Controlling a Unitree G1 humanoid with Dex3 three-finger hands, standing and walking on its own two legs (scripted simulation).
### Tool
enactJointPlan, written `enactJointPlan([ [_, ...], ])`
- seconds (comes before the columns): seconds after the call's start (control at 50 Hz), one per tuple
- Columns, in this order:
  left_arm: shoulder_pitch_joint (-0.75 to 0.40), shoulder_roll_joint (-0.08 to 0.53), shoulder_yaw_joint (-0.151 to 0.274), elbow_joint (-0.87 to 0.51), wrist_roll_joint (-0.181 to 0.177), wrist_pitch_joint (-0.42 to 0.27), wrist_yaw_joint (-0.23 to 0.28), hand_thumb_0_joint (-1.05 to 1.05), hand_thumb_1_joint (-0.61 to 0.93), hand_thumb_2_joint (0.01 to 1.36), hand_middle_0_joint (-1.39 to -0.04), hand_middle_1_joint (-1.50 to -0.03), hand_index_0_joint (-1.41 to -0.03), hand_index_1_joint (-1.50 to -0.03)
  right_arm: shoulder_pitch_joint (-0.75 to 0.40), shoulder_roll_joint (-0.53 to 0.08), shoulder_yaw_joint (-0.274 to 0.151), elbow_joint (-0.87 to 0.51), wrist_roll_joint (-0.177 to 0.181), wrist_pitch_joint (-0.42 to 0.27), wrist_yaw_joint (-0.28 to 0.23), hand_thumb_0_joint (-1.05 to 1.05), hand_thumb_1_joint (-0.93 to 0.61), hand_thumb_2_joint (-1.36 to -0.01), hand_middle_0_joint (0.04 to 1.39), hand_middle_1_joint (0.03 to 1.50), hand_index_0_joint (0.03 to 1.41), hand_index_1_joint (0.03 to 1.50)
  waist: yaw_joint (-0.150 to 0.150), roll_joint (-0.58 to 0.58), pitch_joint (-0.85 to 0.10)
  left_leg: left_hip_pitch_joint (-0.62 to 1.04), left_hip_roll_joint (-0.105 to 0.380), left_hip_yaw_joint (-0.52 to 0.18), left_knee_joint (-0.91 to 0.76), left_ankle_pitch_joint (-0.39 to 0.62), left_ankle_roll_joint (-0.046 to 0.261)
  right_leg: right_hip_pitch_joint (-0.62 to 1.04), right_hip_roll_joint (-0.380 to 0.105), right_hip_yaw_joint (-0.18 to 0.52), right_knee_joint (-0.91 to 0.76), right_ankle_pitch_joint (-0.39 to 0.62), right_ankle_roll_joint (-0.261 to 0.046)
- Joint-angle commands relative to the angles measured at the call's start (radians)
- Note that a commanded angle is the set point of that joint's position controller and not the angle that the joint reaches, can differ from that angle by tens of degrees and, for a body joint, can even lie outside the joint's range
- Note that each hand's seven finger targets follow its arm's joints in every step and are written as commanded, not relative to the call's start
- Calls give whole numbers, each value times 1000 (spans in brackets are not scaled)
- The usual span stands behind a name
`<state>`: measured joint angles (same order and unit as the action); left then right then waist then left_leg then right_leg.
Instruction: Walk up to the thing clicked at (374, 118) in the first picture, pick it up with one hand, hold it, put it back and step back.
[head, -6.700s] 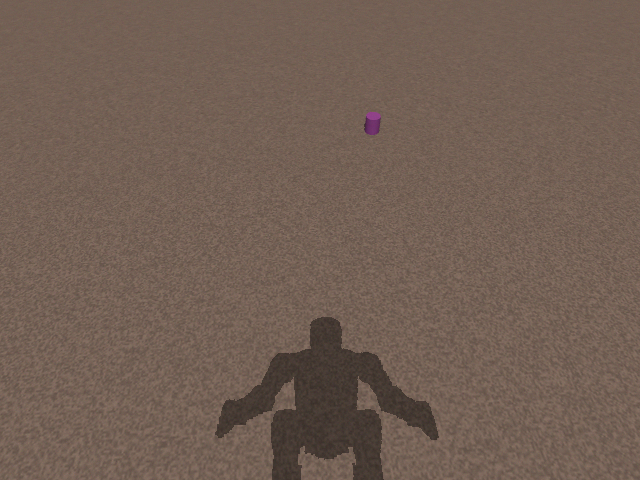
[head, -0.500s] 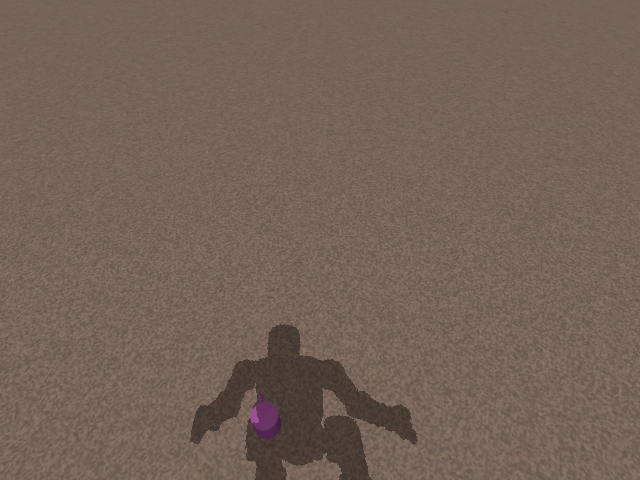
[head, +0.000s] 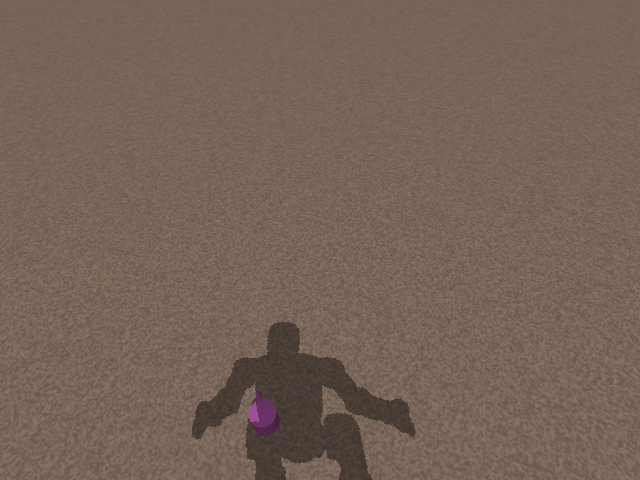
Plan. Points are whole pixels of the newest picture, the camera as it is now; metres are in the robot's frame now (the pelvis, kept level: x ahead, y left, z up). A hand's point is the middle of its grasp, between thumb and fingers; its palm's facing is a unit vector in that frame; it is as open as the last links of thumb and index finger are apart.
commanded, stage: stand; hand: left
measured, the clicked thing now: (263, 412) +0.42 +0.19 -0.74
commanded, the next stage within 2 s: none
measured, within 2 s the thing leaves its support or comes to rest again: neither
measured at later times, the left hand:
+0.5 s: hand out of the picture +0.08 +0.25 -0.16, palm faces -0.02 -0.94 -0.34, open 7.4 cm
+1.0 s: hand out of the picture +0.09 +0.25 -0.15, palm faces -0.02 -0.94 -0.35, open 7.4 cm
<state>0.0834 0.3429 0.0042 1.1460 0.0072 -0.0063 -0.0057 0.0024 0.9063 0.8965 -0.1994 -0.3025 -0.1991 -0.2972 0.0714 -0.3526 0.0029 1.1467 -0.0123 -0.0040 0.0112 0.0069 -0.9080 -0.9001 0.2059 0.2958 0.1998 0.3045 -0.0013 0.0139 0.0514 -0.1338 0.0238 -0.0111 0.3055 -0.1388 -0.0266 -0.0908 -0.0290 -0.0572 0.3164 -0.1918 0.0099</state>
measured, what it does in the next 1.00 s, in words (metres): stands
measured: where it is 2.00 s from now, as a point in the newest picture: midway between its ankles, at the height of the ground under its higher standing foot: outside the picture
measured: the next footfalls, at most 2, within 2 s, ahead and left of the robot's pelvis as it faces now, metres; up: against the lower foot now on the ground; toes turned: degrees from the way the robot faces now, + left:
none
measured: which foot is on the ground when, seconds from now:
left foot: down 0.00-1.00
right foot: down 0.00-1.00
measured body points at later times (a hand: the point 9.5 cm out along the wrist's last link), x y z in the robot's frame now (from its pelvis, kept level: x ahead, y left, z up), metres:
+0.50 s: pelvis +0.00 +0.00 +0.00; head +0.01 -0.01 +0.45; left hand +0.08 +0.30 -0.13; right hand +0.07 -0.31 -0.14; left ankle +0.02 +0.14 -0.75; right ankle -0.01 -0.12 -0.75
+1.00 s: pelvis +0.01 -0.01 +0.00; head +0.02 -0.01 +0.45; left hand +0.09 +0.29 -0.13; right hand +0.09 -0.31 -0.14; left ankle +0.02 +0.14 -0.75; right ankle -0.01 -0.12 -0.75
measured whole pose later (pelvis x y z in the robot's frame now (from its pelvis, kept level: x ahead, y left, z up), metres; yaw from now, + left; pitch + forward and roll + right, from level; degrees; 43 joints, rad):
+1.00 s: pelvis +0.01 -0.01 +0.00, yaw +0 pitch -2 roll +0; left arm 0.10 0.35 0.00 1.13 0.01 -0.01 0.00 0.00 0.91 0.90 -0.20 -0.30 -0.20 -0.30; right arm 0.09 -0.36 0.01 1.13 -0.01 0.00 0.01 0.01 -0.91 -0.90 0.21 0.30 0.20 0.30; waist 0.00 0.01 0.05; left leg -0.12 0.04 -0.01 0.30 -0.15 -0.04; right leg -0.08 -0.02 -0.05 0.32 -0.21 0.00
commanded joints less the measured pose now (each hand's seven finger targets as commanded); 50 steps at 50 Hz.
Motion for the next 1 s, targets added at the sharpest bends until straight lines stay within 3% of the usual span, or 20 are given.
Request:
enactJointPlan([
  [0.0,-42,220,39,-57,1,-27,13,0,900,900,-200,-300,-200,-300,-39,-204,-38,-57,3,-25,-13,0,-900,-900,200,300,200,300,-4,-40,-86,19,109,-81,-30,124,33,-3,-114,93,-70,93,-20],
  [0.14,-39,220,39,-60,0,-24,12,0,900,900,-200,-300,-200,-300,-28,-205,-37,-54,3,-25,-15,0,-900,-900,200,300,200,300,-5,-18,-88,14,107,-79,-32,83,34,-7,-115,103,-70,61,-25],
  [0.22,-26,222,38,-62,-1,-27,12,0,900,900,-200,-300,-200,-300,-27,-203,-35,-52,3,-27,-15,0,-900,-900,200,300,200,300,-1,-12,-90,27,111,-80,-28,126,33,-4,-115,102,-62,104,-25],
  [0.26,-24,220,37,-59,0,-25,13,0,900,900,-200,-300,-200,-300,-22,-203,-34,-50,4,-24,-15,0,-900,-900,200,300,200,300,-2,-11,-73,8,105,-79,-37,58,34,-18,-112,102,-75,44,-21],
  [0.34,-25,226,39,-62,1,-23,11,0,900,900,-200,-300,-200,-300,-7,-206,-35,-50,2,-23,-15,0,-900,-900,200,300,200,300,-5,-15,-68,5,106,-81,-42,23,37,-32,-112,107,-76,4,-25],
  [0.5,-15,218,37,-64,-1,-26,10,0,900,900,-200,-300,-200,-300,-4,-209,-34,-53,3,-30,-17,0,-900,-900,200,300,200,300,2,-25,-96,34,115,-81,-27,172,33,3,-116,101,-50,134,-29],
  [0.56,-13,219,37,-63,-1,-26,11,0,900,900,-200,-300,-200,-300,-8,-208,-32,-55,5,-27,-17,0,-900,-900,200,300,200,300,1,-18,-92,30,112,-77,-26,140,37,4,-117,102,-58,123,-26],
  [0.7,-16,226,40,-66,0,-26,15,0,900,900,-200,-300,-200,-300,-7,-203,-32,-61,4,-26,-20,0,-900,-900,200,300,200,300,0,-29,-101,54,117,-70,-18,188,34,16,-118,97,-48,181,-27],
  [0.86,-13,218,38,-66,-1,-25,13,0,900,900,-200,-300,-200,-300,-14,-210,-31,-63,4,-25,-20,0,-900,-900,200,300,200,300,4,-10,-70,34,113,-71,-31,134,31,-4,-113,103,-67,124,-23],
  [0.98,-10,220,39,-69,0,-26,14,0,900,900,-200,-300,-200,-300,-13,-209,-33,-69,5,-25,-20,0,-900,-900,200,300,200,300,3,-16,-95,50,116,-67,-21,180,34,17,-116,96,-56,177,-26],
])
